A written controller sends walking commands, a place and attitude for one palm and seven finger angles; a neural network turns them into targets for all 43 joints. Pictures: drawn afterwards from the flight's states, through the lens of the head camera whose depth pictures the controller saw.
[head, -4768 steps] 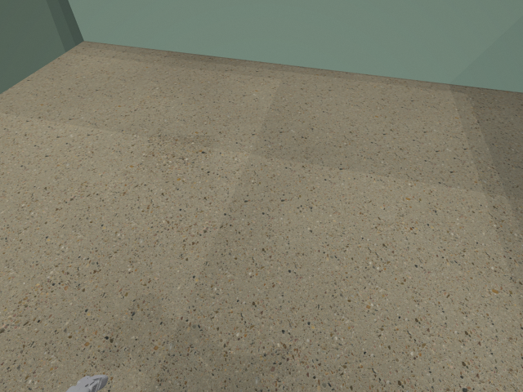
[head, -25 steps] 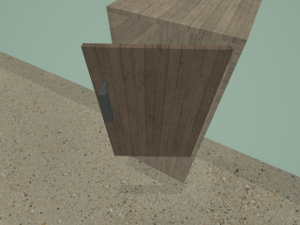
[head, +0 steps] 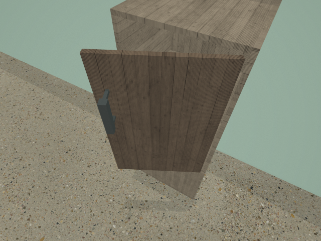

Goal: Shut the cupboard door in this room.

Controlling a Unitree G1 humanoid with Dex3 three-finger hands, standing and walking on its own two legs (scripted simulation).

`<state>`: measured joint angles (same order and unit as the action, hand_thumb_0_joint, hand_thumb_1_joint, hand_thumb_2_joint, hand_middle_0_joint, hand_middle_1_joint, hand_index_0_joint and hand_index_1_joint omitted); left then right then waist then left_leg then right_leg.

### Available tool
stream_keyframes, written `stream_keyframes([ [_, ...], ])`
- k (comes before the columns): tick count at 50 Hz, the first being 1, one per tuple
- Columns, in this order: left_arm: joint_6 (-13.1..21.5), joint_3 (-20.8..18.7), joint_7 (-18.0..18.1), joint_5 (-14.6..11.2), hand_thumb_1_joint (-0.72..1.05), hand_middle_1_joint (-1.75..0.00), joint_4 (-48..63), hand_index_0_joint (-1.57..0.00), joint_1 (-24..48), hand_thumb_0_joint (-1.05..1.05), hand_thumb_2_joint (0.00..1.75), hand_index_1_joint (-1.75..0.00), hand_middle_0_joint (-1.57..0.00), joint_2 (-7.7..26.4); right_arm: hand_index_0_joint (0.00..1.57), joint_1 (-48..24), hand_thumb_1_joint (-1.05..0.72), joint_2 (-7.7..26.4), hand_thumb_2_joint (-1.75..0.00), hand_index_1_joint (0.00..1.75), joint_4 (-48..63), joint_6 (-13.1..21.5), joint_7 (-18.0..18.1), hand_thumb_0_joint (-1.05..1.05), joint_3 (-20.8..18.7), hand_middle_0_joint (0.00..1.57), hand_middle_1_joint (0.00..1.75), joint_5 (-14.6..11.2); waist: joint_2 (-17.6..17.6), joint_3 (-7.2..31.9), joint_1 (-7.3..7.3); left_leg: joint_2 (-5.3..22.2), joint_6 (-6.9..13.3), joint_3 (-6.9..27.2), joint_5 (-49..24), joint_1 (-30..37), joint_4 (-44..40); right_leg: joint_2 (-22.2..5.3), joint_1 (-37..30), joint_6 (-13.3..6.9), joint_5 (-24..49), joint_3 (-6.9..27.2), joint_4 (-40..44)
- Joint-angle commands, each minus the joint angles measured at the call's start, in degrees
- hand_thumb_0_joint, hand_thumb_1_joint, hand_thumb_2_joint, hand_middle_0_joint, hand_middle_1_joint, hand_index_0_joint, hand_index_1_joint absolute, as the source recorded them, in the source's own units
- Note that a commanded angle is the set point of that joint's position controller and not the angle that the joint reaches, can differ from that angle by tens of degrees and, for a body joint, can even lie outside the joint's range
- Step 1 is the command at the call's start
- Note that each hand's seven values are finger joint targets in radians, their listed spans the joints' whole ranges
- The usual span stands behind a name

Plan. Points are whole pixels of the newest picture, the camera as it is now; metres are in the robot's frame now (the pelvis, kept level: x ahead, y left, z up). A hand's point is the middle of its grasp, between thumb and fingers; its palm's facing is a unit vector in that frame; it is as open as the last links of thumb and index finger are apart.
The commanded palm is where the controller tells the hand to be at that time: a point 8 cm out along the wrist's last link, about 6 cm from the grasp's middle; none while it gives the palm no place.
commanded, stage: raise the hand and make a fist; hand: left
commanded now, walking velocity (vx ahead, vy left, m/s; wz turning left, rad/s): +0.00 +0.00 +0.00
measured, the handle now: (108, 112) +0.43 +0.18 +0.06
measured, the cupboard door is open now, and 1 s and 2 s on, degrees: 27 27 27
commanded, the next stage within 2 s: bring the fist close to the handle in 2.00 s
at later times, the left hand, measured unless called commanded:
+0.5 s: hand out of the picture +0.13 +0.13 -0.06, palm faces +0.02 -1.00 +0.03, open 6.2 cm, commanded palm +0.11 +0.20 -0.04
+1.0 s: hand (82, 213) +0.18 +0.19 +0.02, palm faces +0.12 -0.99 -0.05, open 3.8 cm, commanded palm +0.14 +0.22 +0.01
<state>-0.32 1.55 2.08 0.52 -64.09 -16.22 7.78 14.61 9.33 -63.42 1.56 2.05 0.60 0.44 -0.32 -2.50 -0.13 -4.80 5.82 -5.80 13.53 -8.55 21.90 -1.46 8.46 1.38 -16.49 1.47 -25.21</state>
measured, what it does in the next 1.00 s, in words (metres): lowers itself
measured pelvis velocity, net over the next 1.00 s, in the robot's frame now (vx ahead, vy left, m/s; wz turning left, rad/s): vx -0.02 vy -0.02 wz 0.06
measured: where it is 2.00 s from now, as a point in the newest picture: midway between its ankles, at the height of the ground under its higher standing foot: outside the picture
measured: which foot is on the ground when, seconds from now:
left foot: down 0.00-1.00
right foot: down 0.00-1.00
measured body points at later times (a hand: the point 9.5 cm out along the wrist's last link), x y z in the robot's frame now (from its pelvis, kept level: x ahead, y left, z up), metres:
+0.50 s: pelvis -0.03 -0.06 -0.07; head +0.00 -0.03 +0.38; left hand +0.13 +0.19 -0.06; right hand +0.19 -0.30 -0.09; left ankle -0.02 +0.05 -0.74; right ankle +0.00 -0.12 -0.74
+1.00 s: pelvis -0.02 -0.02 -0.06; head +0.03 -0.02 +0.39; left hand +0.16 +0.24 +0.02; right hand +0.14 -0.25 -0.15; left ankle -0.02 +0.05 -0.74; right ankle +0.00 -0.12 -0.74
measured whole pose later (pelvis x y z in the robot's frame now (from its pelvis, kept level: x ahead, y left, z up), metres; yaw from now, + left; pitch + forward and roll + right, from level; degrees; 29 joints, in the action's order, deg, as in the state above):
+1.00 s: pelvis -0.02 -0.02 -0.06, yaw +4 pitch +11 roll -2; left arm 18.5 -11.5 -12.9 -18.0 8.6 -28.0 13.5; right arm 19.3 12.4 -29.9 10.9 2.8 0.8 -1.6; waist 1.9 6.3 0.1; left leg -2.5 3.8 -0.9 27.5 -39.4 56.4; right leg 2.2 39.2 -2.6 -25.4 -4.2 -54.0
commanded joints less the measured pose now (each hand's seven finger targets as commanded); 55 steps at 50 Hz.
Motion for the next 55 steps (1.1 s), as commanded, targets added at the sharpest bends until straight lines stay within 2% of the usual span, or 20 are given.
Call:
stream_keyframes([
  [1,1.04,-0.88,0.59,0.12,0.90,-0.30,1.52,-0.20,-3.68,0.00,0.90,-0.30,-0.20,5.54,0.20,3.94,-0.90,5.34,-0.90,0.30,0.95,0.87,0.31,0.00,-0.74,0.20,0.30,-0.01,-0.65,0.07,0.22,10.68,-2.72,9.28,-14.48,2.42,-3.68,-4.34,2.86,-3.20,11.01,4.01,3.30],
  [3,1.15,-0.86,0.60,0.11,0.90,-0.30,1.54,-0.20,-3.76,0.00,0.90,-0.30,-0.20,5.54,0.20,3.53,-0.90,5.15,-0.90,0.30,0.86,0.83,0.31,0.00,-0.74,0.20,0.30,0.00,-1.30,-0.37,0.15,10.59,-2.64,9.21,-14.48,2.16,-3.41,-4.38,2.70,-3.30,12.06,4.23,3.59],
  [4,2.54,-1.15,2.59,1.16,0.90,-0.30,0.42,-0.20,-6.73,0.00,0.90,-0.30,-0.20,6.90,0.20,1.17,-0.90,8.01,-0.90,0.30,4.58,0.93,-0.29,0.00,-0.85,0.20,0.30,-0.55,-3.98,0.39,-0.49,12.27,-4.57,9.89,-29.32,-0.42,6.42,-5.08,3.08,-1.92,21.49,2.92,1.65],
  [5,17.13,-23.29,4.29,-5.35,0.90,-0.30,94.18,-0.20,43.77,0.00,0.90,-0.30,-0.20,37.40,0.20,9.03,-0.90,20.47,-0.90,0.30,21.73,11.65,4.24,0.00,-4.16,0.20,0.30,-1.51,2.24,23.70,11.34,9.93,-5.91,14.17,-40.27,19.39,5.85,2.18,8.04,-1.03,23.11,-5.36,-12.56],
  [6,12.67,-1.96,4.40,-6.79,0.90,-0.32,76.19,-0.22,4.26,0.00,0.90,-0.32,-0.22,11.29,0.20,3.55,-0.90,11.72,-0.90,0.30,19.62,17.37,5.45,0.00,0.86,0.20,0.30,-4.20,20.86,27.32,4.04,10.54,-7.42,12.67,-40.66,26.53,4.23,4.73,14.28,-2.02,-0.76,-5.72,-20.16],
  [7,9.60,-5.51,6.52,-9.23,0.90,-0.34,74.26,-0.24,3.88,0.00,0.90,-0.34,-0.24,10.24,0.20,1.81,-0.90,11.73,-0.90,0.30,16.85,18.88,5.39,0.00,-0.33,0.20,0.30,-2.40,20.14,24.56,1.26,10.03,-10.03,11.79,-41.89,19.12,-0.43,3.71,13.18,-2.45,-4.18,-4.76,-18.28],
  [8,2.74,4.51,5.82,-8.74,0.90,-0.36,57.86,-0.25,-11.15,0.00,0.90,-0.36,-0.25,-4.43,0.20,1.71,-0.90,7.76,-0.90,0.30,15.86,19.01,2.81,0.00,-0.49,0.20,0.30,-2.67,13.97,15.08,2.01,10.21,-9.45,12.73,-31.56,10.13,-2.01,1.35,16.17,-1.94,-5.77,-3.88,-16.65],
  [9,3.96,3.88,5.86,-10.11,0.90,-0.38,70.51,-0.27,0.69,0.00,0.90,-0.38,-0.27,-0.27,0.20,2.16,-0.90,11.98,-0.90,0.30,19.96,19.32,1.00,0.00,-2.47,0.20,0.30,-2.94,12.19,7.79,3.04,9.41,-8.69,12.00,-19.45,2.54,1.07,0.27,15.34,-2.43,-2.85,-3.74,-13.16],
  [12,10.45,-2.95,1.39,-9.35,0.90,-0.44,57.59,-0.33,-5.77,0.00,0.90,-0.44,-0.33,3.33,0.20,-1.24,-0.90,12.73,-0.90,0.30,26.09,19.83,0.06,0.00,-3.26,0.20,0.30,-2.08,-6.50,-1.85,3.33,4.49,-6.78,10.43,1.00,-15.03,10.94,-0.50,19.05,-3.63,-3.50,-3.74,-3.62],
  [16,26.55,-8.29,-12.76,-15.26,0.90,-0.52,49.31,-0.40,-23.52,0.00,0.90,-0.52,-0.40,1.95,0.20,-4.87,-0.90,11.96,-0.90,0.30,32.75,18.53,-1.17,0.00,-4.86,0.20,0.30,-1.12,-29.64,3.02,-2.22,1.67,-6.93,7.38,6.96,-33.52,23.54,-1.93,22.83,-1.61,-6.36,1.80,-11.22],
  [20,34.11,-18.69,-23.87,-17.03,0.90,-0.60,53.97,-0.47,-20.77,0.00,0.90,-0.60,-0.47,13.86,0.20,-7.96,-0.90,12.25,-0.90,0.30,39.68,16.22,-2.56,0.00,-5.74,0.20,0.30,-2.21,-7.50,10.64,-4.63,0.05,-6.90,4.56,8.76,-39.28,29.88,-4.46,18.17,-1.86,-2.59,9.75,-16.85],
  [23,33.35,-20.97,-21.44,-17.43,0.90,-0.66,69.76,-0.53,-12.06,0.00,0.90,-0.66,-0.53,17.72,0.20,-9.88,-0.90,11.25,-0.90,0.30,44.19,14.83,-2.07,0.00,-5.17,0.20,0.30,-2.01,10.21,16.42,-4.99,0.85,-5.83,4.72,8.12,-36.87,31.01,-2.59,21.30,-3.36,-10.82,9.84,-19.13],
  [25,35.25,-19.70,-18.28,-18.30,0.90,-0.70,79.05,-0.57,-6.06,0.00,0.90,-0.70,-0.57,15.60,0.20,-7.66,-0.90,10.14,-0.90,0.30,44.08,15.25,-1.82,0.00,-4.84,0.20,0.30,-1.58,12.65,18.99,-2.40,2.25,-4.98,6.40,6.82,-34.05,32.96,-1.18,25.52,-3.46,-10.74,8.51,-20.41],
  [27,38.98,-16.32,-16.70,-18.94,0.90,-0.74,90.17,-0.60,1.11,0.00,0.90,-0.74,-0.60,14.67,0.20,-5.97,-0.90,10.35,-0.90,0.30,43.20,15.95,-1.17,0.00,-4.41,0.20,0.30,-1.34,10.98,22.00,1.49,2.99,-4.36,7.81,5.98,-32.33,35.77,-0.18,27.67,-2.67,-8.25,8.63,-21.37],
  [32,39.38,-5.18,-22.82,-19.92,0.90,-0.84,81.61,-0.69,2.74,0.00,0.90,-0.84,-0.69,8.94,0.20,-4.35,-0.90,12.45,-0.90,0.30,40.07,17.59,1.32,0.00,-2.97,0.20,0.30,-2.25,0.59,14.77,7.04,4.20,-3.40,9.76,9.47,-37.56,40.35,-0.07,32.82,-0.30,-10.24,9.18,-20.01],
  [36,25.33,-10.52,-26.67,-18.42,0.90,-0.92,68.85,-0.77,-5.03,0.00,0.90,-0.92,-0.77,14.49,0.20,-2.74,-0.90,13.21,-0.90,0.30,41.63,15.36,2.44,0.00,-3.53,0.20,0.30,-3.91,-6.89,15.91,2.73,4.23,-3.23,8.37,10.17,-40.28,36.53,-1.44,25.83,0.59,-14.86,9.74,-15.91],
  [39,16.27,-17.55,-24.73,-19.48,0.90,-0.98,74.88,-0.82,-8.57,0.00,0.90,-0.98,-0.82,17.95,0.20,-5.55,-0.90,11.56,-0.90,0.30,45.65,13.18,2.26,0.00,-3.13,0.20,0.30,-4.22,-1.57,22.09,-2.92,3.34,-3.82,8.08,5.68,-35.32,31.90,-2.27,17.43,0.22,-9.06,8.63,-16.38],
  [42,15.67,-23.39,-17.51,-21.23,0.90,-1.04,83.91,-0.88,-10.52,0.00,0.90,-1.04,-0.88,17.33,0.20,-6.24,-0.90,8.92,-0.90,0.30,46.14,12.35,1.99,0.00,-2.38,0.20,0.30,-2.92,-0.22,25.95,-5.49,3.45,-4.50,8.65,-1.29,-30.95,29.00,-0.41,12.60,-0.83,3.67,3.75,-19.85],
  [49,24.30,-10.04,-16.15,-17.70,0.90,-1.18,81.80,-1.01,-9.50,0.00,0.90,-1.18,-1.01,8.44,0.20,-2.09,-0.90,10.98,-0.90,0.30,43.19,13.88,0.89,0.00,-2.62,0.20,0.30,-1.72,0.30,14.77,1.10,4.34,-4.79,9.88,-2.36,-27.91,27.11,2.53,26.14,-2.54,4.94,-3.43,-23.30],
  [55,21.52,-12.84,-19.44,-17.71,0.90,-1.30,85.71,-1.12,-5.97,0.00,0.90,-1.30,-1.12,14.83,0.20,-1.32,-0.90,12.81,-0.90,0.30,44.88,15.16,1.94,0.00,-2.86,0.20,0.30,-2.79,2.15,19.72,-0.11,4.61,-5.07,11.71,2.40,-24.05,23.85,2.57,24.43,-3.29,-2.30,-3.67,-21.08],
])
